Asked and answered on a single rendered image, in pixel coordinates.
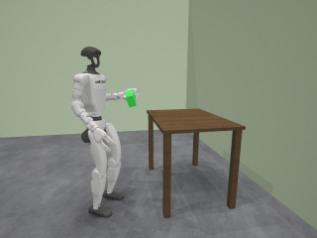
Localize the robot left hand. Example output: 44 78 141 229
123 88 139 100

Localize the robot head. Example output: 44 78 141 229
80 47 101 74

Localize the table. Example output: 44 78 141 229
147 108 246 218

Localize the left robot shin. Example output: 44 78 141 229
107 163 122 193

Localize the right robot forearm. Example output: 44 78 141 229
71 101 99 133

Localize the left robot forearm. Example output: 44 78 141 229
105 91 124 101

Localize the sponge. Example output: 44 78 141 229
126 89 137 107

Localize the right robot upper arm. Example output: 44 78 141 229
70 73 89 109

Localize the robot right hand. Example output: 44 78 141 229
92 128 116 152

